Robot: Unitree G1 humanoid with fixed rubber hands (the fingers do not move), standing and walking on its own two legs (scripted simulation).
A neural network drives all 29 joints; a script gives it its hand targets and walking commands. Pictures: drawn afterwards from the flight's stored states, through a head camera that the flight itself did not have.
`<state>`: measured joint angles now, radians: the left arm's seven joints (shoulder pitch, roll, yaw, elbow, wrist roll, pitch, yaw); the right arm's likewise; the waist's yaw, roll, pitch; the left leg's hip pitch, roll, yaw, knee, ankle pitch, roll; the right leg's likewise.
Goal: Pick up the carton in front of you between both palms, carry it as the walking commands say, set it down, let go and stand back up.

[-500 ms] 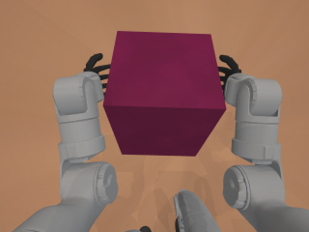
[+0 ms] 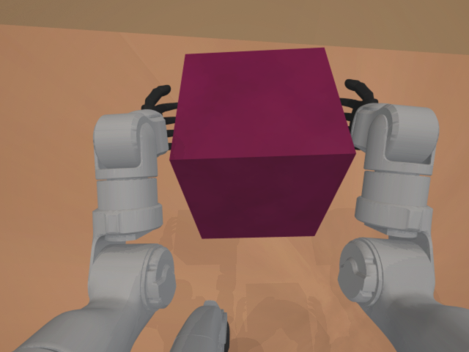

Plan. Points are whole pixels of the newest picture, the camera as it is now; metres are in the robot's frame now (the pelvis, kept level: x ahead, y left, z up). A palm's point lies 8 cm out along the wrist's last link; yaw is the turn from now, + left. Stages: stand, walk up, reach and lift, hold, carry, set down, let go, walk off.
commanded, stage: carry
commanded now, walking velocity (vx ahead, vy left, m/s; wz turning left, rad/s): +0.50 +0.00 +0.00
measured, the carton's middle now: (256, 153) +0.40 +0.03 +0.10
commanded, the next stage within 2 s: none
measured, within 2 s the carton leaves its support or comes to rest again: neither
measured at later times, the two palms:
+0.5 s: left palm (216, 1) +0.71 +0.13 +0.21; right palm (369, 7) +0.70 -0.17 +0.21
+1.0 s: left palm out of the picture +1.00 +0.15 +0.23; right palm out of the picture +0.97 -0.14 +0.23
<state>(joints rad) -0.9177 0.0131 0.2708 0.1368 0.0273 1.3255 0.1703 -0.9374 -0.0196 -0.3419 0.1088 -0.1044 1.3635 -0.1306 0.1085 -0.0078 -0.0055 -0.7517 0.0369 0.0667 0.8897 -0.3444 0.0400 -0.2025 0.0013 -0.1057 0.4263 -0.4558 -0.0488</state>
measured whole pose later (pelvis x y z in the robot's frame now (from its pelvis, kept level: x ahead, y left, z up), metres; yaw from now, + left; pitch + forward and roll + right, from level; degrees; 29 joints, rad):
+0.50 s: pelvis +0.32 +0.00 +0.03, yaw -1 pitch +4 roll -2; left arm -0.90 0.00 0.28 0.11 0.09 1.33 0.12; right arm -0.89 -0.05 -0.27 0.13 -0.03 1.32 -0.15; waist -0.02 0.05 -0.03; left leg -0.20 0.08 0.10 0.65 -0.55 0.01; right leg -0.61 0.01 -0.15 0.69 -0.27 -0.07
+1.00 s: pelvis +0.61 +0.03 +0.08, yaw -1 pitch +4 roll +0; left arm -0.87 0.04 0.29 0.23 0.06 1.34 0.13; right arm -0.84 -0.01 -0.24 0.22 -0.07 1.32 -0.12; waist -0.07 -0.01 -0.04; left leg -0.49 -0.01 0.14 0.65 -0.37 0.06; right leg -0.51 -0.01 0.00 1.31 -0.48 -0.04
